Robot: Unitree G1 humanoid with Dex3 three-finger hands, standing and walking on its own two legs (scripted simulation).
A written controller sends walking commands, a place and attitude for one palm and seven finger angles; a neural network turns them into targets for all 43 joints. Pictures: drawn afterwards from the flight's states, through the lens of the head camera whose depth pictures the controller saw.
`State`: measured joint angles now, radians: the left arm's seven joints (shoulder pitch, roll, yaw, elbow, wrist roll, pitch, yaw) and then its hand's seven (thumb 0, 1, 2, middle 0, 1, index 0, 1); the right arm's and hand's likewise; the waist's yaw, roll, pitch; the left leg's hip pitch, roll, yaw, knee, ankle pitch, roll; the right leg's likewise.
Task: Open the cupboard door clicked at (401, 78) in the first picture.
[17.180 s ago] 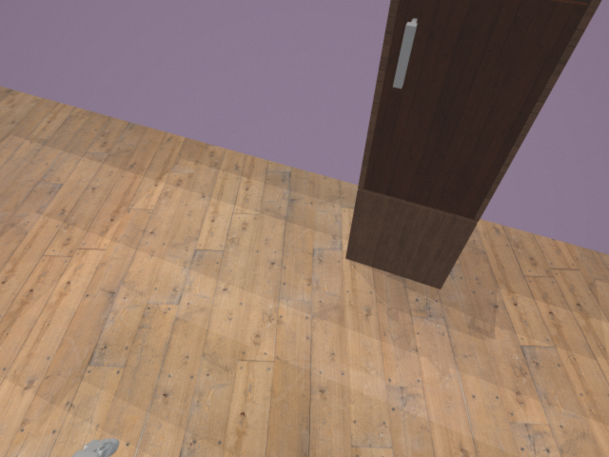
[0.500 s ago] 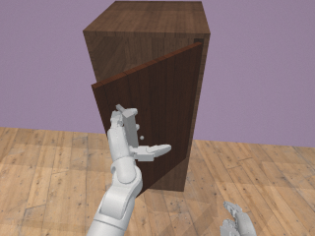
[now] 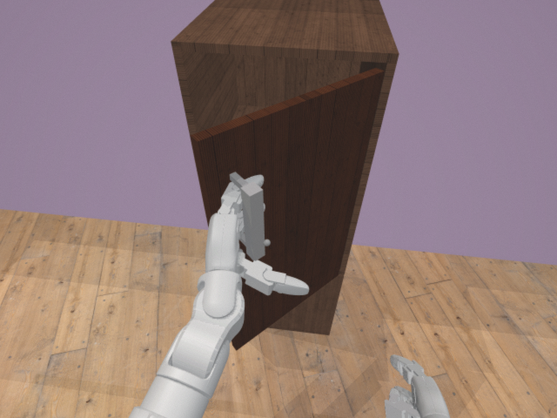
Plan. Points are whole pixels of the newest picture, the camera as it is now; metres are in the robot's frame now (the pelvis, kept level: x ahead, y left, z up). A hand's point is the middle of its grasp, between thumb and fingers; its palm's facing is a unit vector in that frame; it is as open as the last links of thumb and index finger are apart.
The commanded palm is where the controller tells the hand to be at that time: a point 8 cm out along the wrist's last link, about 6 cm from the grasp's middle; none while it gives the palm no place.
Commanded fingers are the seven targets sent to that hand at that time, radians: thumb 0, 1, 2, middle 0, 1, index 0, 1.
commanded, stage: slide the hand sideways off the handle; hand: left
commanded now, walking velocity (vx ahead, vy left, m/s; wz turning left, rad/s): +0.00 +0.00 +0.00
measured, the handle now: (246, 217) +0.36 +0.09 +0.12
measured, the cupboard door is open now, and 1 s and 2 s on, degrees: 46 49 49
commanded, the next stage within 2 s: draw the hand back to the body in 1.08 s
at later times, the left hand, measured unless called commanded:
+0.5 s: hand (268, 259) +0.29 +0.05 +0.12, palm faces -0.09 -1.00 -0.01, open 16.1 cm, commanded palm +0.24 +0.12 +0.12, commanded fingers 0.00 -0.50 0.30 -0.15 -0.30 -0.15 -0.30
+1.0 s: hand (214, 301) +0.23 +0.11 +0.11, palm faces +0.01 -1.00 -0.08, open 16.2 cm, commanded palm +0.19 +0.17 +0.12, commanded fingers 0.00 -0.50 0.30 -0.15 -0.30 -0.15 -0.30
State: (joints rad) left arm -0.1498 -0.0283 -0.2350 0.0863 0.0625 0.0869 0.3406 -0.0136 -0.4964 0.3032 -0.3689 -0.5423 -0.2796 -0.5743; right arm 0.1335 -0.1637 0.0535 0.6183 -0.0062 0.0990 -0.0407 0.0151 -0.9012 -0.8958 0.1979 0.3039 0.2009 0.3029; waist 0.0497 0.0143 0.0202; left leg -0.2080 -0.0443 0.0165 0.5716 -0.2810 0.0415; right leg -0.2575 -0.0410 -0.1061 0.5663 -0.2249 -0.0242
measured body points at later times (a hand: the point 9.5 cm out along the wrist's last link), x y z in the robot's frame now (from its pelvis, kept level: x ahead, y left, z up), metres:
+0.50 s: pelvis +0.02 -0.01 +0.00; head +0.00 -0.02 +0.45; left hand +0.29 +0.11 +0.13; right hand +0.20 -0.22 -0.08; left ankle +0.02 +0.09 -0.73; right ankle +0.06 -0.11 -0.73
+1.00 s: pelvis +0.05 -0.04 -0.01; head +0.04 -0.06 +0.44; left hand +0.22 +0.16 +0.12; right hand +0.24 -0.25 -0.07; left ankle +0.02 +0.09 -0.73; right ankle +0.06 -0.11 -0.73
